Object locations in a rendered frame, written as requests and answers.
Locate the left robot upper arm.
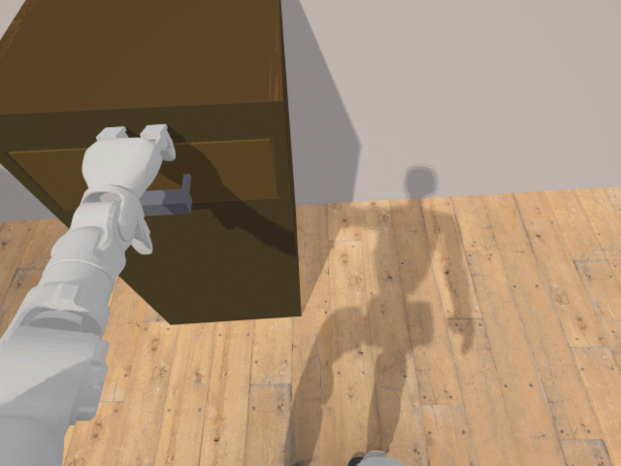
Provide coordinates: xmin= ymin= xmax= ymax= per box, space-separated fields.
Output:
xmin=0 ymin=325 xmax=109 ymax=466

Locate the drawer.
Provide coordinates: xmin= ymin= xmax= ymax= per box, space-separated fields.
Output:
xmin=9 ymin=138 xmax=278 ymax=209

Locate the robot left hand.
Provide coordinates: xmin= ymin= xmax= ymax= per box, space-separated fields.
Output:
xmin=82 ymin=124 xmax=176 ymax=254

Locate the robot right shin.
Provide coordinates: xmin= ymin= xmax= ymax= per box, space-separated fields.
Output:
xmin=360 ymin=450 xmax=386 ymax=464

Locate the cabinet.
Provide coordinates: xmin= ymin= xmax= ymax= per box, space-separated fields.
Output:
xmin=0 ymin=0 xmax=302 ymax=325

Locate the robot left forearm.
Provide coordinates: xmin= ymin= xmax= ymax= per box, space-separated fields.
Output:
xmin=0 ymin=184 xmax=141 ymax=356

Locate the handle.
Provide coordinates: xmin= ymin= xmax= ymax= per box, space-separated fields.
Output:
xmin=139 ymin=174 xmax=192 ymax=216

